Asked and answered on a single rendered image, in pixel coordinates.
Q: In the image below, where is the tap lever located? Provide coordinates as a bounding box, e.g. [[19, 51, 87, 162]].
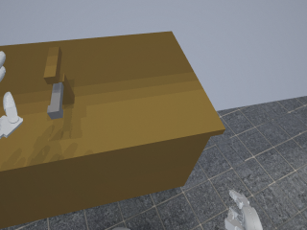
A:
[[47, 82, 64, 120]]

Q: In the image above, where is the right robot hand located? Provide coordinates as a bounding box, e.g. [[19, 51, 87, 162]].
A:
[[224, 189, 263, 230]]

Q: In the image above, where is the left robot hand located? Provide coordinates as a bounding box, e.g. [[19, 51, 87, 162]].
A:
[[0, 51, 23, 139]]

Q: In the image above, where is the counter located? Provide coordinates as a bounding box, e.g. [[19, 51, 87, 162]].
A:
[[0, 31, 225, 229]]

